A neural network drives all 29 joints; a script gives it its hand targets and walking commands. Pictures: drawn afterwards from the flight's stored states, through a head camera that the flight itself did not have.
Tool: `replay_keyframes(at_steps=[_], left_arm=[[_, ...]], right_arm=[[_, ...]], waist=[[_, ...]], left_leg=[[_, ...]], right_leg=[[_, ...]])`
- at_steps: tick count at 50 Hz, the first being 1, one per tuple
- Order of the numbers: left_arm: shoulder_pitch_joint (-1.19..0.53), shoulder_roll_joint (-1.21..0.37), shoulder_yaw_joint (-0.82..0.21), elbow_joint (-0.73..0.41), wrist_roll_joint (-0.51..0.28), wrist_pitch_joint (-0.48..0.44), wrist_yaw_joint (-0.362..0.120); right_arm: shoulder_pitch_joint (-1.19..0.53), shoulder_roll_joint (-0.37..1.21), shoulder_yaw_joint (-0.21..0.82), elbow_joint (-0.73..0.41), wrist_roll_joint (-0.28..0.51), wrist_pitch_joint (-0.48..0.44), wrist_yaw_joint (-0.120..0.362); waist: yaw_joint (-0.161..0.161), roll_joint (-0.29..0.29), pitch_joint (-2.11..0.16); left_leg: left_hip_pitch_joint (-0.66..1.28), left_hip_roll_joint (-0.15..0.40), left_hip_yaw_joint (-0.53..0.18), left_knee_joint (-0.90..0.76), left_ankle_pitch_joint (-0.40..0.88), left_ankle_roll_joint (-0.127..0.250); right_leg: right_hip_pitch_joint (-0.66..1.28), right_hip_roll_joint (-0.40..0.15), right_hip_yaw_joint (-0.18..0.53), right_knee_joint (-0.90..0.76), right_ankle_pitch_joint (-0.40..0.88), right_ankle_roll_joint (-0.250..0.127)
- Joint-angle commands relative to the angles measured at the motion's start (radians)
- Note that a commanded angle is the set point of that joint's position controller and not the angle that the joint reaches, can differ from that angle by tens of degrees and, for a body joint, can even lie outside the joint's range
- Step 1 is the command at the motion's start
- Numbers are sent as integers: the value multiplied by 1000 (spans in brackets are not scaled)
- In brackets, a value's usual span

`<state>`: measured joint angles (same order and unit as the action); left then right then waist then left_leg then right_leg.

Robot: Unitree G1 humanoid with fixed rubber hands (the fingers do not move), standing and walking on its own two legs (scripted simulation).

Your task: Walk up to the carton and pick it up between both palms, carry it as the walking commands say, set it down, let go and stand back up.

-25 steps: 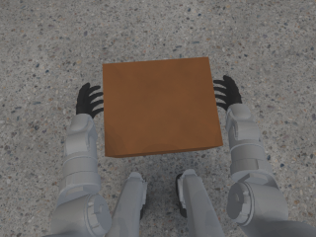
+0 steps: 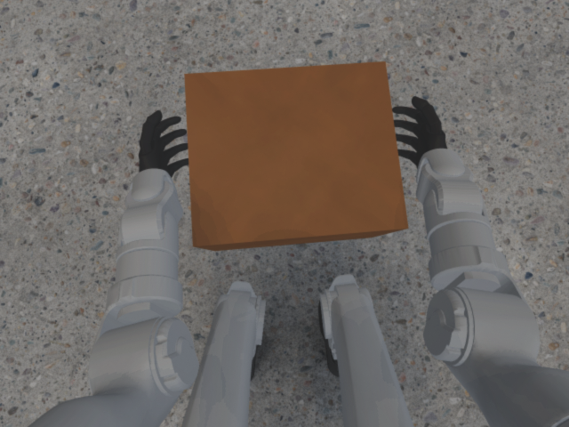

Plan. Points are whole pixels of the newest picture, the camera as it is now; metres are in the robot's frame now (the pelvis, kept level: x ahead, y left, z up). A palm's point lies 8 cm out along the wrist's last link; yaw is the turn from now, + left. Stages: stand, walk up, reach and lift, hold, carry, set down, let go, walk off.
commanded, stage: set down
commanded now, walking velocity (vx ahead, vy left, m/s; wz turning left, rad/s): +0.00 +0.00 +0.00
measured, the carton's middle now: (290, 166) +0.46 -0.02 -0.18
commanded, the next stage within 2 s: none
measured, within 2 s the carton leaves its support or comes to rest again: rests again in 1.98 s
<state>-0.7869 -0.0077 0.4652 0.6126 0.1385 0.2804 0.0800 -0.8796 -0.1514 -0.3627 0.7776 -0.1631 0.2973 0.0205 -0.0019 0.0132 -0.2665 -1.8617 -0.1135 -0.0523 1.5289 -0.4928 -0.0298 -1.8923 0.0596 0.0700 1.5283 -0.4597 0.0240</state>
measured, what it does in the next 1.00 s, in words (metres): lowers itself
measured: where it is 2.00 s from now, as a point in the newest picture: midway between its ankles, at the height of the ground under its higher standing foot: (291, 352)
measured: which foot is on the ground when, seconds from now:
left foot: down 0.00-1.00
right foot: down 0.00-1.00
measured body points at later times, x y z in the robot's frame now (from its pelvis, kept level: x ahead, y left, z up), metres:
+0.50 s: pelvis -0.02 -0.01 -0.07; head +0.27 -0.03 +0.26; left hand +0.47 +0.17 -0.19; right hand +0.48 -0.21 -0.19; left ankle +0.08 +0.12 -0.52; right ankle +0.08 -0.12 -0.52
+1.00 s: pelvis -0.03 -0.01 -0.13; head +0.31 -0.03 +0.16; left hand +0.49 +0.16 -0.28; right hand +0.50 -0.22 -0.28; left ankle +0.08 +0.12 -0.52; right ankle +0.08 -0.12 -0.52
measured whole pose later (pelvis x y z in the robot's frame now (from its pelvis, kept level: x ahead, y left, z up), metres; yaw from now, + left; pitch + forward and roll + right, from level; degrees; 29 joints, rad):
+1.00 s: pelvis -0.03 -0.01 -0.13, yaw +1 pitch +48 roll +3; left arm -1.15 0.15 0.40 0.79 0.03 0.23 0.12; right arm -1.26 -0.32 -0.24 0.95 -0.04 0.27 -0.04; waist 0.00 0.01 0.01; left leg -2.27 -0.12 -0.03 1.97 -0.53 -0.07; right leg -2.31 0.09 0.06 1.97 -0.49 0.03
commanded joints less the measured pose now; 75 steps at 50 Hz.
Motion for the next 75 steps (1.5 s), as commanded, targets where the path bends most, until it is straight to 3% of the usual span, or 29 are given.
replay_keyframes(at_steps=[1, 12, 23, 56, 64, 67, 70, 75], left_arm=[[-626, -838, -524, 24, -136, -12, -279], [-720, -784, -498, 64, -152, -20, -276], [-832, -737, -483, 75, -166, -30, -275], [-1060, -632, -516, 103, -242, -82, -223], [-1089, -586, -519, 136, -251, -105, -204], [-1090, -568, -513, 161, -263, -117, -204], [-1087, -544, -500, 191, -265, -125, -204], [-1117, -549, -534, 175, -301, -144, -195]], right_arm=[[-508, 914, 426, -35, 143, -35, 262], [-616, 891, 429, -25, 170, -41, 230], [-724, 855, 426, -9, 182, -47, 207], [-924, 705, 456, 44, 270, -99, 202], [-970, 643, 441, 89, 304, -126, 204], [-951, 617, 422, 135, 296, -135, 202], [-948, 592, 403, 168, 292, -143, 202], [-1000, 587, 442, 109, 331, -165, 197]], waist=[[-14, -25, -857], [3, -47, -869], [-1, -65, -877], [-15, -54, -801], [0, 1, -665], [-25, -9, -584], [-30, -8, -510], [-30, -11, -581]], left_leg=[[344, -33, 73, -93, 253, -7], [206, -32, 94, 16, 207, -1], [102, -26, 112, 108, 176, 2], [30, -8, 124, 374, 206, 0], [9, -5, 119, 424, 208, 1], [-22, -7, 112, 444, 205, 4], [-40, -5, 104, 461, 202, 6], [16, -8, 97, 497, 274, 9]], right_leg=[[521, 47, -83, -52, 266, -17], [471, 47, -81, 36, 247, -13], [430, 44, -85, 120, 238, -17], [232, 24, -103, 378, 244, -23], [145, 21, -93, 432, 234, -32], [133, 18, -92, 452, 239, -36], [106, 15, -89, 468, 232, -40], [151, 15, -89, 507, 300, -42]])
